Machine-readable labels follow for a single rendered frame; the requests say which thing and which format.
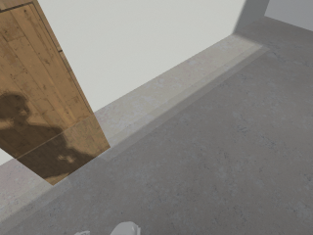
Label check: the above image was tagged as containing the left robot thigh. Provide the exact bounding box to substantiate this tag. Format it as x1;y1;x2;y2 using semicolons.
111;221;141;235

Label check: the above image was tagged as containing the cupboard door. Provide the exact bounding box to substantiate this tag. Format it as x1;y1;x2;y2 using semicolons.
0;4;91;157

